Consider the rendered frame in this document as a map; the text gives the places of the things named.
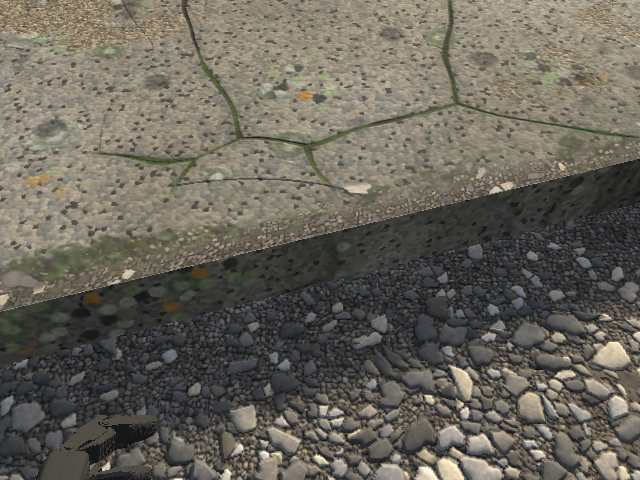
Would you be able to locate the robot left hand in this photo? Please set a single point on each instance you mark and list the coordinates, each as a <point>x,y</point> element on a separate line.
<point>94,441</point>

